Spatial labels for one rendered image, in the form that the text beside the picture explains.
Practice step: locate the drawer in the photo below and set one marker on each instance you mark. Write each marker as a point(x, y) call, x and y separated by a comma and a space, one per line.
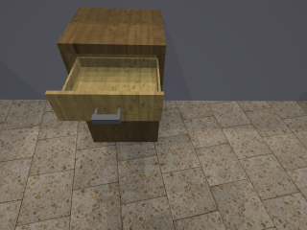
point(109, 83)

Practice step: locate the handle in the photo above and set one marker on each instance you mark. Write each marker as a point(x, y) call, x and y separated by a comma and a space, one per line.
point(106, 119)

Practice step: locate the cabinet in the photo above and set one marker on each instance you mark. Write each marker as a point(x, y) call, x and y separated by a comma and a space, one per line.
point(116, 33)

